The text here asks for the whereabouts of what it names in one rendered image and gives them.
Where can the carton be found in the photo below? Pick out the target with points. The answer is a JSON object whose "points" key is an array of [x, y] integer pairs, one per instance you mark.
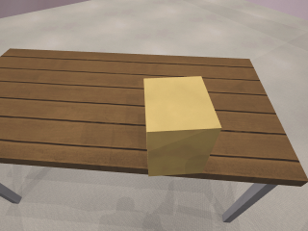
{"points": [[181, 125]]}

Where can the table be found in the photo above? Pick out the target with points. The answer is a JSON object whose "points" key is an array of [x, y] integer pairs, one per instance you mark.
{"points": [[86, 110]]}

